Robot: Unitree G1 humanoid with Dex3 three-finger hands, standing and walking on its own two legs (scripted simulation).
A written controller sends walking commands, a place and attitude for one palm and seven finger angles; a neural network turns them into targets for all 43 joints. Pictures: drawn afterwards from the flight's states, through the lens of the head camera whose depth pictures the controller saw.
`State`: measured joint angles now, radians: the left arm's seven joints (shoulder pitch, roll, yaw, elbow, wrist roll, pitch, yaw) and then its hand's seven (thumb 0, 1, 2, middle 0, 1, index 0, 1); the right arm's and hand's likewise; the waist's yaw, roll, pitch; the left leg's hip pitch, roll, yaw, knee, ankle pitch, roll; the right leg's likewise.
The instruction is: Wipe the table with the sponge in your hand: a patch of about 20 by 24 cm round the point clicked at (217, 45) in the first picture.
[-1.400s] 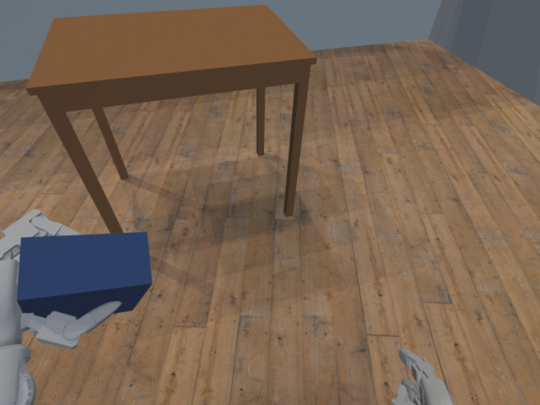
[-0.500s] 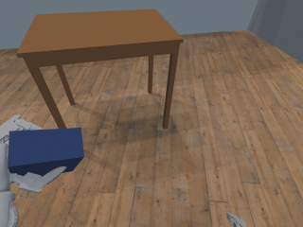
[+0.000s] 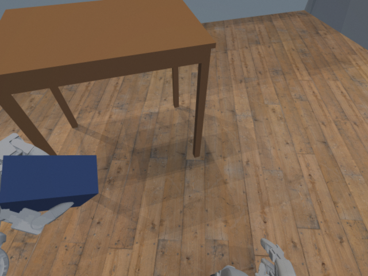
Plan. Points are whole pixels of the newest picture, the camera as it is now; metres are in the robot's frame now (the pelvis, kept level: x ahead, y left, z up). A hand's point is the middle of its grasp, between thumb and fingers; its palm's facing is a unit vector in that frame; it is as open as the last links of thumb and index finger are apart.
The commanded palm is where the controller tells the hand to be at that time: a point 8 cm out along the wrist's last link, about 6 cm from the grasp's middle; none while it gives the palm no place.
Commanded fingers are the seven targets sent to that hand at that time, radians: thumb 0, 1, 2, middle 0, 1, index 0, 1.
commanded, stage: walk to a spot facing it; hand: left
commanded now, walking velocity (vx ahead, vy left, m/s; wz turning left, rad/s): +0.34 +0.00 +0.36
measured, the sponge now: (62, 185) +0.23 +0.21 +0.15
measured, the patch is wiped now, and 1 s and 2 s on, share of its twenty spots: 0.00 0.00 0.00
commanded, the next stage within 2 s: turn to face it in 0.34 s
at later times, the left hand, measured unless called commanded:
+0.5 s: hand (55, 133) +0.32 +0.25 +0.18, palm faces +0.56 -0.72 -0.41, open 9.7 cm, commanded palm +0.26 +0.28 +0.18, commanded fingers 0.00 0.10 1.30 -1.20 -1.60 -1.20 -1.60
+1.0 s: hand (104, 111) +0.38 +0.18 +0.17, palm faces +0.48 -0.78 -0.40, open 9.7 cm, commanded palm +0.32 +0.22 +0.18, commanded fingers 0.00 0.10 1.30 -1.20 -1.60 -1.20 -1.60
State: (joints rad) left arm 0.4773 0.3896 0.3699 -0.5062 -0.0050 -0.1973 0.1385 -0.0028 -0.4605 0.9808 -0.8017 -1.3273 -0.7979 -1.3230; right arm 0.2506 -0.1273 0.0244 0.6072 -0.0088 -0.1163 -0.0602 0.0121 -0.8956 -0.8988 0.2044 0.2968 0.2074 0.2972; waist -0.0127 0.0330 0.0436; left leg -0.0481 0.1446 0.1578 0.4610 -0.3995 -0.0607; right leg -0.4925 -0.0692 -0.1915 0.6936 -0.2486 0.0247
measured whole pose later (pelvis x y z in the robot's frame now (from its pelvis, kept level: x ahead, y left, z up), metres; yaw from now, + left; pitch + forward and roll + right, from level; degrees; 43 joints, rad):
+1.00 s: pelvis +0.18 -0.07 +0.00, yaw +4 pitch -1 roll +1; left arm 0.41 0.30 0.32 -0.46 -0.03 -0.17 0.15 0.00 -0.46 0.99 -0.80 -1.33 -0.80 -1.33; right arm 0.16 -0.21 0.01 0.61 0.01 -0.07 -0.04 0.01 -0.90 -0.90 0.20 0.30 0.21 0.30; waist 0.02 0.04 0.07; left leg -0.46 0.08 0.07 1.02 -0.46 -0.06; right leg -0.31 0.00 -0.08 0.61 -0.29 -0.06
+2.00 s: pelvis +0.17 -0.07 +0.00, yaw -3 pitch -1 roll +0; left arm 0.43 0.37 0.36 -0.44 -0.01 -0.22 0.16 0.00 -0.46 1.00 -0.80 -1.34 -0.80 -1.33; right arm 0.23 -0.17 -0.02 0.62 0.01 -0.11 -0.06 0.01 -0.90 -0.90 0.20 0.30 0.20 0.30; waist -0.02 -0.01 0.02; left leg -0.24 0.05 0.13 0.51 -0.26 0.02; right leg -0.43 -0.04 -0.07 1.00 -0.45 0.01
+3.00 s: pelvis +0.41 -0.10 +0.00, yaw -2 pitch +0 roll +2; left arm 0.44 0.32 0.35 -0.46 -0.01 -0.23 0.15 0.00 -0.46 1.00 -0.80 -1.34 -0.80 -1.34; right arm 0.18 -0.22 -0.01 0.68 0.00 -0.04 -0.05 0.02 -0.90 -0.90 0.20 0.30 0.21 0.30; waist 0.00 0.02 0.07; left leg -0.51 0.06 0.06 1.15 -0.40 -0.03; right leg -0.27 -0.08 -0.18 0.57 -0.31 -0.04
